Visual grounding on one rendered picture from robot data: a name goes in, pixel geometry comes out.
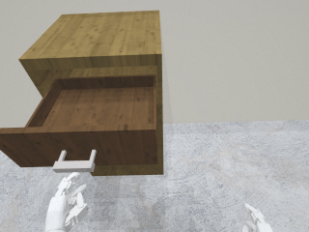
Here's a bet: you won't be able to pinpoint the right robot hand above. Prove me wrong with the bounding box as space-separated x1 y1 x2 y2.
242 203 273 232

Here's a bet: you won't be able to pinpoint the drawer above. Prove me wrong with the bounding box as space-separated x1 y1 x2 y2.
0 74 158 167

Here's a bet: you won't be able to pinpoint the left robot hand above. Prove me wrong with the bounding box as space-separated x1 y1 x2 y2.
44 172 89 232

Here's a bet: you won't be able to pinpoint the cabinet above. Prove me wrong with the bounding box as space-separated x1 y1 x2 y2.
18 10 164 176

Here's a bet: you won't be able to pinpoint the handle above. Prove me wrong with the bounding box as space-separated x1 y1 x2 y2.
52 150 97 173

